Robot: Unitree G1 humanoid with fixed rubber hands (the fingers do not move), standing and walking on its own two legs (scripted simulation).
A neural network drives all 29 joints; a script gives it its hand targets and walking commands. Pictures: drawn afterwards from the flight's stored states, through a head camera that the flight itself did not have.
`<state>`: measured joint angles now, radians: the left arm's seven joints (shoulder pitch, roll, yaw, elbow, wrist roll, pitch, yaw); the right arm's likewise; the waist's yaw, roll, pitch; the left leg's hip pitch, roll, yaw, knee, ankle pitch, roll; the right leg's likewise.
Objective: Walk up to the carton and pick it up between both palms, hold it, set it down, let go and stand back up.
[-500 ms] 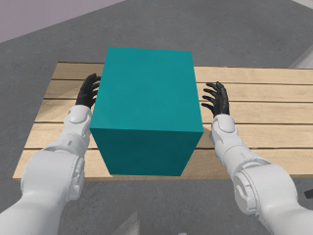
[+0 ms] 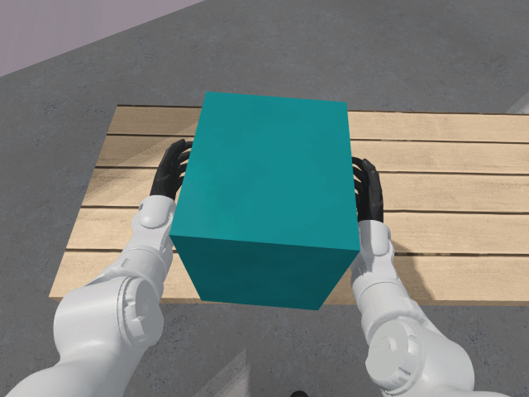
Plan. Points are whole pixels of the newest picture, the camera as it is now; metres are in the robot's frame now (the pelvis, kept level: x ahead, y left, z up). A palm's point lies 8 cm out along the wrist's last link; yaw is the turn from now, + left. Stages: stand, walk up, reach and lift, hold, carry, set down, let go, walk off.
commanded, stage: reach and lift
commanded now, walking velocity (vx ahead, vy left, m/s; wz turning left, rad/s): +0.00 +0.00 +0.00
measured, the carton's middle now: (267, 210) +0.43 -0.03 -0.03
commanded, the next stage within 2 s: none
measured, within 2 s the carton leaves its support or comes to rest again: leaves its support in 1.62 s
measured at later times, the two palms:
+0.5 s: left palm (165, 191) +0.44 +0.13 +0.04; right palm (368, 210) +0.38 -0.18 +0.03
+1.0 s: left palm (165, 190) +0.44 +0.13 +0.04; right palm (368, 210) +0.38 -0.18 +0.03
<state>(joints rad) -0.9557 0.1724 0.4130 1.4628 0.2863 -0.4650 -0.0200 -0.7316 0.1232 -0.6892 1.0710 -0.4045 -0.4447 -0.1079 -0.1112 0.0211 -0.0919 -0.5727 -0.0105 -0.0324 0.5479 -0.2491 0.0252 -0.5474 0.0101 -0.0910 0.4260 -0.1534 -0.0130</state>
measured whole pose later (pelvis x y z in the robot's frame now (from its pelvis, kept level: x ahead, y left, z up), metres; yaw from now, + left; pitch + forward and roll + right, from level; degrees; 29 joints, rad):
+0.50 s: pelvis +0.02 +0.00 +0.01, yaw +1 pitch +13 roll -2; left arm -0.85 0.10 0.46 1.28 0.38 -0.40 -0.04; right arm -0.65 0.13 -0.69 1.04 -0.44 -0.48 -0.11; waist -0.09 -0.01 -0.06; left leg -0.44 -0.01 -0.03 0.43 -0.22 0.02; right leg -0.41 0.01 -0.10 0.29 -0.12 -0.02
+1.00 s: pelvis +0.02 +0.00 +0.01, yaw +0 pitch +14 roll -2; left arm -0.83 0.08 0.46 1.22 0.41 -0.36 -0.05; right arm -0.64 0.13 -0.69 1.04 -0.43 -0.49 -0.11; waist -0.09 -0.02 -0.07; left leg -0.44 0.00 -0.02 0.39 -0.19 0.02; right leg -0.40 0.01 -0.10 0.25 -0.09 -0.02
